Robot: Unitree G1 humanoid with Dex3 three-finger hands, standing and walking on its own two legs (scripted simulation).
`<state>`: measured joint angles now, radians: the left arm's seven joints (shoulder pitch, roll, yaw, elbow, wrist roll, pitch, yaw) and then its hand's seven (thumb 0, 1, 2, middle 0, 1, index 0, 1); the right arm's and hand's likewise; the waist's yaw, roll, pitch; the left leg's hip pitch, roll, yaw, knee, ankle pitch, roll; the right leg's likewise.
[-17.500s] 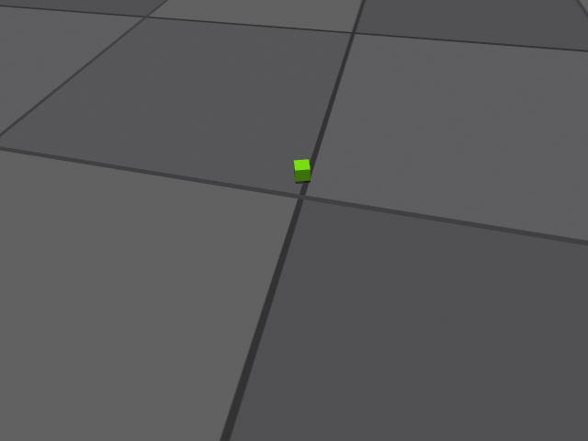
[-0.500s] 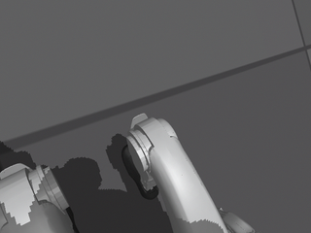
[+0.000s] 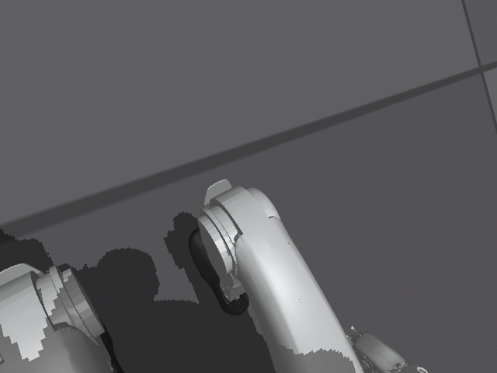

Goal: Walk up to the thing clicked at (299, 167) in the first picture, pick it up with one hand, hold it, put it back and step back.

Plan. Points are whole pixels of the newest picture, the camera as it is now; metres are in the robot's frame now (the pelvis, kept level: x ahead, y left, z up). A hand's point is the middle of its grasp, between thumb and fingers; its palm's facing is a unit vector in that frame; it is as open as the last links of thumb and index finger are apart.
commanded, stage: close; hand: left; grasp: from above
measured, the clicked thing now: out of the picture +0.48 +0.31 -0.29
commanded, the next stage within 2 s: settle in 0.60 s
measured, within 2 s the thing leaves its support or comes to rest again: leaves its support in 1.10 s
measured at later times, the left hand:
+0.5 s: hand out of the picture +0.47 +0.31 -0.25, palm faces -0.41 -0.19 -0.89, open 10.6 cm
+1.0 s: hand out of the picture +0.47 +0.32 -0.25, palm faces -0.40 -0.19 -0.90, open 10.5 cm
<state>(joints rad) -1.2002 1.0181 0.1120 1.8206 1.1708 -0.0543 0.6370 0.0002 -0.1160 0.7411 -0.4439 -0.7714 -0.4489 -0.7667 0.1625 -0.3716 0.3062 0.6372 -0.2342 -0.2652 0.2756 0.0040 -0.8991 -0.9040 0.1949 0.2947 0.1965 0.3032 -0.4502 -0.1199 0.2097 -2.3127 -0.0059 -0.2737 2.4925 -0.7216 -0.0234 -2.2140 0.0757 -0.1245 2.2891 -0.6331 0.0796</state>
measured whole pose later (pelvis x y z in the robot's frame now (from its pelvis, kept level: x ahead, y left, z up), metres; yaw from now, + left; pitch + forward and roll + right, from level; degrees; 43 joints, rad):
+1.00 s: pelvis +0.00 +0.00 +0.00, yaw +0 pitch +30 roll -16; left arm -1.19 1.03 0.10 1.78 1.17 -0.05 0.61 0.00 -0.10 0.66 -0.61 -0.70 -0.61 -0.70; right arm 0.18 -0.36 0.33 0.62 -0.23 -0.24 0.27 0.00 -0.92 -0.91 0.20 0.29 0.20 0.30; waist -0.45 -0.12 0.21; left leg -2.32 -0.01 -0.28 2.49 -0.71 -0.02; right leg -2.21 0.07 -0.13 2.27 -0.62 0.07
